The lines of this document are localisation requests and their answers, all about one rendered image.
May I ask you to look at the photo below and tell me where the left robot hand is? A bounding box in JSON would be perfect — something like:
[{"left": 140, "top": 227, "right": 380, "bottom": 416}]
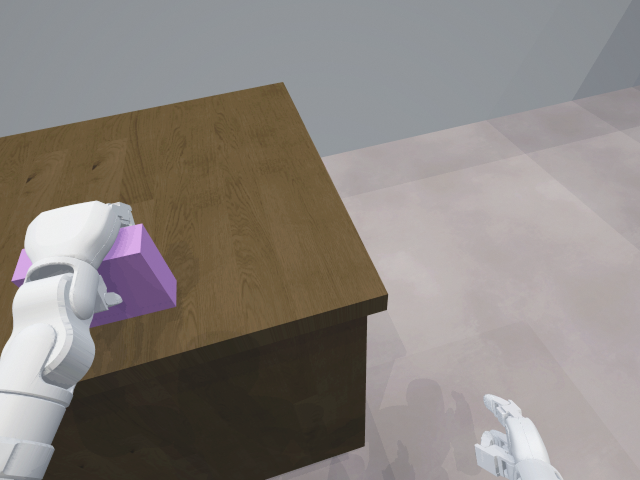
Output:
[{"left": 24, "top": 201, "right": 135, "bottom": 314}]

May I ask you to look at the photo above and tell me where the sponge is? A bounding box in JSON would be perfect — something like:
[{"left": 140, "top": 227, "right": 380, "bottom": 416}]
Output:
[{"left": 11, "top": 224, "right": 177, "bottom": 328}]

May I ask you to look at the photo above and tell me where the right robot hand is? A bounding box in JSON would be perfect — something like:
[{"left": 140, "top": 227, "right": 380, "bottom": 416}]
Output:
[{"left": 475, "top": 394, "right": 551, "bottom": 480}]

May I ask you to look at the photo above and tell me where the robot left forearm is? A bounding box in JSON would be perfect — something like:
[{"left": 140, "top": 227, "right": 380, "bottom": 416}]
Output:
[{"left": 0, "top": 256, "right": 99, "bottom": 480}]

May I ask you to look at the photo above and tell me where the table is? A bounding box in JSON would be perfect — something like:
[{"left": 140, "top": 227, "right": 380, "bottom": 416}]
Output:
[{"left": 0, "top": 82, "right": 388, "bottom": 480}]

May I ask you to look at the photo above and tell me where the robot right forearm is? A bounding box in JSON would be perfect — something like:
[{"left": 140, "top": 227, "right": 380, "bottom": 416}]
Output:
[{"left": 513, "top": 459, "right": 563, "bottom": 480}]

